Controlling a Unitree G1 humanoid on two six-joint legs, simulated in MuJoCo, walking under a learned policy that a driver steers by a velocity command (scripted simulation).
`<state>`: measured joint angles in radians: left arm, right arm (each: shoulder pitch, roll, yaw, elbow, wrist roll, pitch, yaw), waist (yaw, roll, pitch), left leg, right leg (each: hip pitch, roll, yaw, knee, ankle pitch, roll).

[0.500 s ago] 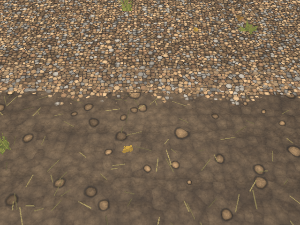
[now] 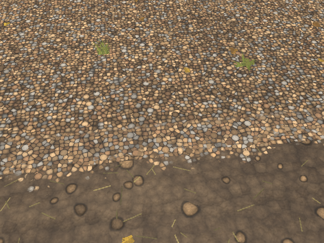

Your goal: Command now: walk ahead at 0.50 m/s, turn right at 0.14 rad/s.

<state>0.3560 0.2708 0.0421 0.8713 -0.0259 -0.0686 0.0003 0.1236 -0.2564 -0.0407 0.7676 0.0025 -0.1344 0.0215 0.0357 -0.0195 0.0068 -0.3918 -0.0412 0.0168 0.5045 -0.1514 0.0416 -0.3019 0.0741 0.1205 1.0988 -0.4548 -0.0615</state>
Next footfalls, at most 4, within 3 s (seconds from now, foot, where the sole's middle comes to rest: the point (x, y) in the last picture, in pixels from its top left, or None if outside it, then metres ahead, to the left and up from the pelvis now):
0.34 right None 0.30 -0.13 -0.77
0.62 left None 0.23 0.12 -0.77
2.12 left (144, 202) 0.65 0.13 -0.77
2.62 right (167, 141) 0.98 0.04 -0.77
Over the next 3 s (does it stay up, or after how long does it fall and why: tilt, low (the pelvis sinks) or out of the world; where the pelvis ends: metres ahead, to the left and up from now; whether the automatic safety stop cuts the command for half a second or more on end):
stays up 0.97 0.14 0.02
